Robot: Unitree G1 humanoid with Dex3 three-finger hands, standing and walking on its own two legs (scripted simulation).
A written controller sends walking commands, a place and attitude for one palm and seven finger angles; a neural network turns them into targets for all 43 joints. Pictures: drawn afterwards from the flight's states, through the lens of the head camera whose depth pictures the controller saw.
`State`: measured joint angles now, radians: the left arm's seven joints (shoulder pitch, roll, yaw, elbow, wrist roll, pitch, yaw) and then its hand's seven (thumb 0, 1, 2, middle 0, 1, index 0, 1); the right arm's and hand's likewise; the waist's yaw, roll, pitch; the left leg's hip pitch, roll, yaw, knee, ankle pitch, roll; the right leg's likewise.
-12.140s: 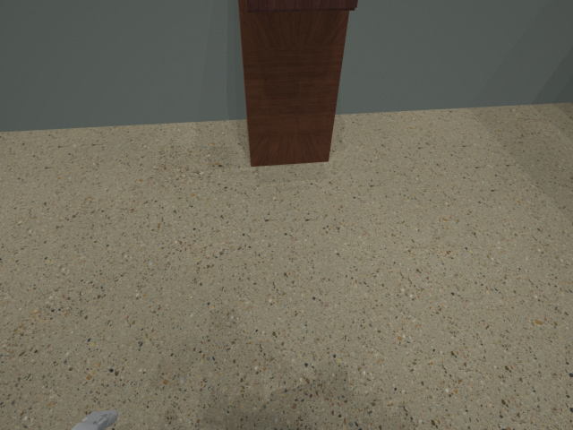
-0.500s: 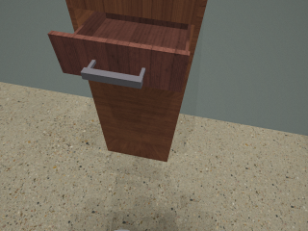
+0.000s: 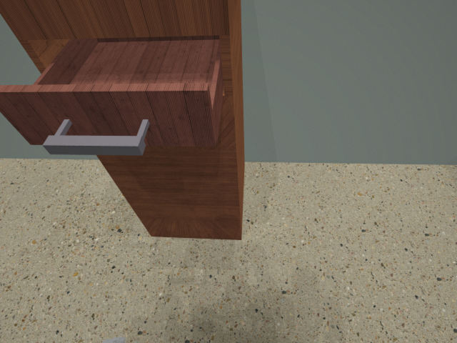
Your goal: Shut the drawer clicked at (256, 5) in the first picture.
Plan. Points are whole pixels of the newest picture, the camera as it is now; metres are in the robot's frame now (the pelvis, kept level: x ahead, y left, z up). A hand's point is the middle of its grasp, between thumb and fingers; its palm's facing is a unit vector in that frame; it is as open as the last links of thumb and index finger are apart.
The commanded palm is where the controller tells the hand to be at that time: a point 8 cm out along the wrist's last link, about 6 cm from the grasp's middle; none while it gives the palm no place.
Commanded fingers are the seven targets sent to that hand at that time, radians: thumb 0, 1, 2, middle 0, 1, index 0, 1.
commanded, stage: come to a stop and stand still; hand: left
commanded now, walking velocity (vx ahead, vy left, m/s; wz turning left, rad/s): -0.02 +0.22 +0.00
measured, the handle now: (100, 135) +0.43 +0.24 +0.14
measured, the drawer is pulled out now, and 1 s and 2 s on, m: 0.17 0.17 0.17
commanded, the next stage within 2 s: look again from close up in 1.42 s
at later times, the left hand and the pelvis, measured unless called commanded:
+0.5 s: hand out of the picture -0.07 +0.21 -0.16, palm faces +0.12 -0.96 -0.24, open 7.4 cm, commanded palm none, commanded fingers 0.00 0.90 0.90 -0.20 -0.30 -0.20 -0.30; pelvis -0.05 +0.02 +0.01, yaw +1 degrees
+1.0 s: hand out of the picture +0.07 +0.17 -0.16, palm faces +0.03 -0.97 -0.23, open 7.3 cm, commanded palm none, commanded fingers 0.00 0.90 0.90 -0.20 -0.30 -0.20 -0.30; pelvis +0.01 -0.01 +0.01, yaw +2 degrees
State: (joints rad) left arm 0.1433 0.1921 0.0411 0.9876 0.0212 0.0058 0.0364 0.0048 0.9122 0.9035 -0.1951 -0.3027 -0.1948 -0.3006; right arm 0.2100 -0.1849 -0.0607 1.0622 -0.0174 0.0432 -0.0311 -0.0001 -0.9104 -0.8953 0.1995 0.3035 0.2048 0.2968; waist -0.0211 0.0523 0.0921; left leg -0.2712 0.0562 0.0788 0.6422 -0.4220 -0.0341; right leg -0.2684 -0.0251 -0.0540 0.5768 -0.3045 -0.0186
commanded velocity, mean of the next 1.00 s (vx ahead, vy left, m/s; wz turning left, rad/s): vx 0.05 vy -0.01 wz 0.00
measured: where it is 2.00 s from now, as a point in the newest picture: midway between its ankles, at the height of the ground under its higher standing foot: outside the picture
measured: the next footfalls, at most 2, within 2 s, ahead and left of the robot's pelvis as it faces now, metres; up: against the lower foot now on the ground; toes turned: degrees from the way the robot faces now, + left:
left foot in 0.50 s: -0.06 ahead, +0.15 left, +0.00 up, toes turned +1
right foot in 0.88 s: +0.04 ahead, -0.10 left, +0.00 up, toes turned -4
